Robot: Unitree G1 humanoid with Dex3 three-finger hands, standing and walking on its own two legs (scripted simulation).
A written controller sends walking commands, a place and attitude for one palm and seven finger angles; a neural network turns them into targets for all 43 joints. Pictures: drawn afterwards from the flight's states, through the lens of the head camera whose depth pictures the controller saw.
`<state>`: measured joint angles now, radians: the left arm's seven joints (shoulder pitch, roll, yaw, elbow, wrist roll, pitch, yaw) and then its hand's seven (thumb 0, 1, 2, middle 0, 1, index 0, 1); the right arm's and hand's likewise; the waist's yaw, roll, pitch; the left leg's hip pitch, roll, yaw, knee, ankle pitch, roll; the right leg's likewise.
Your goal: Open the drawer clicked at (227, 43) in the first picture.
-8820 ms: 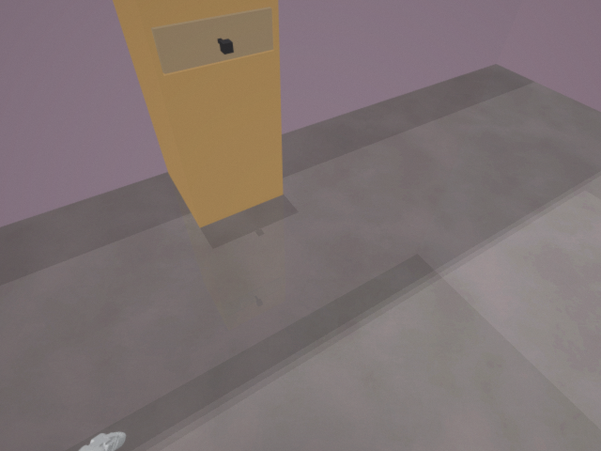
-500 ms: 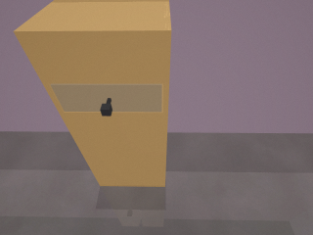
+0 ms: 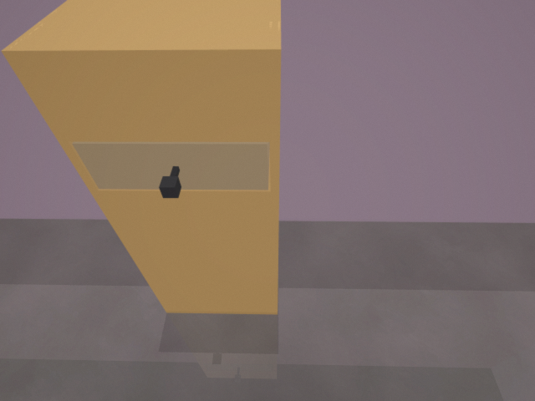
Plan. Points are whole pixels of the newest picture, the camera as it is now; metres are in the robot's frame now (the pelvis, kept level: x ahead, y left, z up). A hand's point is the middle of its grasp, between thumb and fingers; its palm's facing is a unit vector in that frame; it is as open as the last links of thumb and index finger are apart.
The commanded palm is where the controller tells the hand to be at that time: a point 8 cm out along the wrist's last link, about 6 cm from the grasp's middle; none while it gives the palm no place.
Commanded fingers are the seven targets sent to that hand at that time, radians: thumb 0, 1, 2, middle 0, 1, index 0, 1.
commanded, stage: look again from close up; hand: left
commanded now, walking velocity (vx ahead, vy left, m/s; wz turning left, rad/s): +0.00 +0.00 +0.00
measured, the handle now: (172, 180) +0.52 +0.23 +0.01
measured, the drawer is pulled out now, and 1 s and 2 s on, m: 0.00 0.00 0.00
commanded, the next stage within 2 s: raise the hand with hooked fingers in 0.52 s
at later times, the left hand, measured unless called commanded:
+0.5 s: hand out of the picture -0.02 +0.17 -0.17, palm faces +0.05 -0.98 -0.19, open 7.3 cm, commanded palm none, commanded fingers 0.00 0.90 0.90 -0.20 -0.30 -0.20 -0.30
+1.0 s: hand (156, 380) +0.16 +0.17 -0.04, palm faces -0.02 -0.36 -0.93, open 8.3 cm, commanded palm +0.12 +0.23 -0.01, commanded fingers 0.00 0.43 0.70 -0.23 -0.60 -0.23 -0.60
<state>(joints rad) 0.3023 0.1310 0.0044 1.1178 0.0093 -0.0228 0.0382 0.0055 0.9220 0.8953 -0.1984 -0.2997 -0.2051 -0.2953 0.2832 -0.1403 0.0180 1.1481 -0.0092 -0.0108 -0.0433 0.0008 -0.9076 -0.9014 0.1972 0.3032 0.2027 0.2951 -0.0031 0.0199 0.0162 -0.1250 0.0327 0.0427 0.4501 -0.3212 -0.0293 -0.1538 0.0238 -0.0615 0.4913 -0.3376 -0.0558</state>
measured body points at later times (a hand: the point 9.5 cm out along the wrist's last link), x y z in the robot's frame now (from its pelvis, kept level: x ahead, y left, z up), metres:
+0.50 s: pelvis -0.01 +0.00 +0.00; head +0.00 -0.01 +0.45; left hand -0.02 +0.22 -0.15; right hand -0.02 -0.21 -0.17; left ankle -0.05 +0.14 -0.74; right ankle -0.05 -0.08 -0.74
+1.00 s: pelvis -0.06 +0.01 -0.02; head -0.04 -0.01 +0.43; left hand +0.16 +0.19 +0.02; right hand +0.17 -0.24 -0.09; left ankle -0.05 +0.14 -0.74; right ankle -0.05 -0.08 -0.74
